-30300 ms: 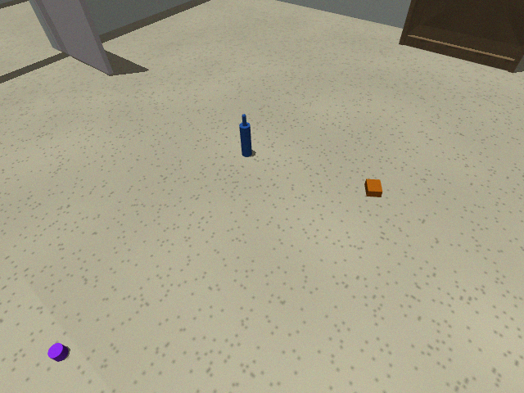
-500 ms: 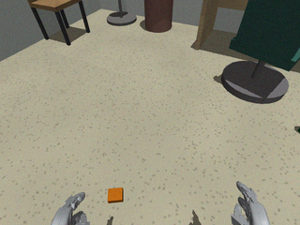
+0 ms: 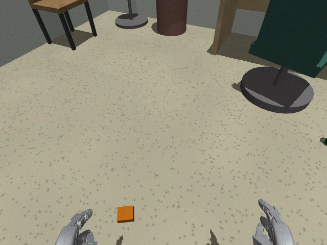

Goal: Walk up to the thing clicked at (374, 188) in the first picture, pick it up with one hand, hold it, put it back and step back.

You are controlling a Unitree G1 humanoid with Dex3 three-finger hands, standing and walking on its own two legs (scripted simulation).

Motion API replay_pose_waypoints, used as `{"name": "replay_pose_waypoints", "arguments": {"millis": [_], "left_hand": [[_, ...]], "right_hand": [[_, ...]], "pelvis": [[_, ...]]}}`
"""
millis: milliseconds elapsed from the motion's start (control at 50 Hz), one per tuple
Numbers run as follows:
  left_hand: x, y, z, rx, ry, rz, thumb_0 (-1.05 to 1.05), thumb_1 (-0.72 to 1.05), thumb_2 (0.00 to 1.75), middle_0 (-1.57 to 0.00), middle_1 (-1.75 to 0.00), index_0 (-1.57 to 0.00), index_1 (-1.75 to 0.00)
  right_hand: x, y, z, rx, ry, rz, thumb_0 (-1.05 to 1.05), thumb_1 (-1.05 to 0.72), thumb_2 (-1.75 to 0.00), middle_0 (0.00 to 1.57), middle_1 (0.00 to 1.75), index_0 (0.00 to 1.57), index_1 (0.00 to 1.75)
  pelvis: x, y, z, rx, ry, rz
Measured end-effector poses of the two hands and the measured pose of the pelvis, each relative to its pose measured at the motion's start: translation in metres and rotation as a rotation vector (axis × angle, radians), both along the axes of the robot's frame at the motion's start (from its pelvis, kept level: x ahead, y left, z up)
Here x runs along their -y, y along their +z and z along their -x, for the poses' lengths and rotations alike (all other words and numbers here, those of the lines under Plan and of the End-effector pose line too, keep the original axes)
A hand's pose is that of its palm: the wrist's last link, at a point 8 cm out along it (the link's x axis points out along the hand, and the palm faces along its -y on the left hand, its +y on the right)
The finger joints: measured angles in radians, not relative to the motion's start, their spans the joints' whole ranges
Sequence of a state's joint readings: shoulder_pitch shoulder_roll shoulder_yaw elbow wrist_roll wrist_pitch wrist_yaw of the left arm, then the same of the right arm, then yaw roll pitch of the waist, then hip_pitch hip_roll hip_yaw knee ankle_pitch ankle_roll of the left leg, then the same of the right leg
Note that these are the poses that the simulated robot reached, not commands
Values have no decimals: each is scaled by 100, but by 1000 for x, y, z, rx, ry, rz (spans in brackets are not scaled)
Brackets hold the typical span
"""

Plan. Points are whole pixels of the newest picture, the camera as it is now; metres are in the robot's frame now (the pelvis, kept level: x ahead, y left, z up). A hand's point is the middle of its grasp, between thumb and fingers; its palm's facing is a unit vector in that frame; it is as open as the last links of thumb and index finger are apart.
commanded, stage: home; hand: left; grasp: from above
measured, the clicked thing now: (125, 214) +0.43 +0.24 -0.69
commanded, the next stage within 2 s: stand in 0.24 s
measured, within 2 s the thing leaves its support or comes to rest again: neither
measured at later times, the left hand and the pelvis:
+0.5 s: hand out of the picture +0.15 +0.21 -0.09, palm faces +0.01 -0.94 -0.33, open 7.4 cm; pelvis -0.01 +0.00 +0.02, yaw +0 degrees
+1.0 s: hand out of the picture +0.04 +0.24 -0.10, palm faces +0.04 -0.94 -0.33, open 7.4 cm; pelvis +0.00 +0.01 +0.06, yaw +0 degrees
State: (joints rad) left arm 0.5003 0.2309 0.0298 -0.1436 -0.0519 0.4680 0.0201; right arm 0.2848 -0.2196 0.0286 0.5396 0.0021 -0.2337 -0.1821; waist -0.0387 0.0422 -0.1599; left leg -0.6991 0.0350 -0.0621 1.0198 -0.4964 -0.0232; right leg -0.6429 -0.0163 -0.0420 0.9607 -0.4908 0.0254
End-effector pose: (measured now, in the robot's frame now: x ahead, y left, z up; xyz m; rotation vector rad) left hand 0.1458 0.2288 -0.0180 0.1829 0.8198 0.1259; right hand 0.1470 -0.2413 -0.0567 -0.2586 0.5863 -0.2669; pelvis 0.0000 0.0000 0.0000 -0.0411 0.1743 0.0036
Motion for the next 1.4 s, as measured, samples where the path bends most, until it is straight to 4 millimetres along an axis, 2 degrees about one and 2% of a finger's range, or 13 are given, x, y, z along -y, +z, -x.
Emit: {"name": "replay_pose_waypoints", "arguments": {"millis": [340, 440, 520, 640, 780, 900, 1080, 1400], "left_hand": [[1, 0, 0, -3, 6, 1, 2, 90, 90, -20, -29, -20, -30], [-15, -25, -3, 3, -37, -106, 1, 90, 90, -20, -29, -20, -30], [-34, -40, 13, -88, -4, -127, 1, 90, 90, -20, -30, -20, -30], [-52, -52, 51, -242, 53, -134, 1, 90, 90, -20, -29, -20, -30], [-56, -56, 88, -386, 101, -109, 1, 90, 90, -20, -29, -20, -30], [-55, -53, 105, -448, 125, -95, 1, 90, 90, -20, -30, -20, -30], [-57, -45, 108, -457, 125, -105, 1, 90, 90, -20, -30, -20, -30], [-59, -39, 104, -445, 118, -117, 1, 90, 90, -20, -30, -20, -30]], "right_hand": [[1, -2, -2, -10, 4, -4, 1, -90, -89, 21, 30, 20, 30], [9, -21, 7, -280, 150, 36, 1, -90, -89, 21, 30, 20, 30], [22, -22, 23, -396, 119, 5, 1, -90, -89, 21, 30, 20, 30], [34, -18, 50, -502, 45, -4, 1, -90, -89, 21, 30, 20, 30], [31, -14, 72, -600, -2, -23, 1, -90, -89, 21, 30, 20, 30], [24, -12, 81, -637, -17, -44, 1, -90, -89, 21, 30, 20, 30], [24, -9, 82, -637, -21, -64, 1, -90, -89, 21, 30, 20, 30], [41, -4, 93, -660, -36, -50, 0, -90, -89, 21, 30, 20, 30]], "pelvis": [[2, -1, -1, -6, 2, -1], [3, 11, 7, 89, -3, -35], [2, 21, 8, 128, -4, -50], [-2, 34, 3, 162, -5, -44], [-6, 48, -3, 192, -2, -40], [-8, 57, -4, 219, -1, -42], [-6, 64, 0, 241, 2, -43], [0, 67, 5, 242, 3, -42]]}}
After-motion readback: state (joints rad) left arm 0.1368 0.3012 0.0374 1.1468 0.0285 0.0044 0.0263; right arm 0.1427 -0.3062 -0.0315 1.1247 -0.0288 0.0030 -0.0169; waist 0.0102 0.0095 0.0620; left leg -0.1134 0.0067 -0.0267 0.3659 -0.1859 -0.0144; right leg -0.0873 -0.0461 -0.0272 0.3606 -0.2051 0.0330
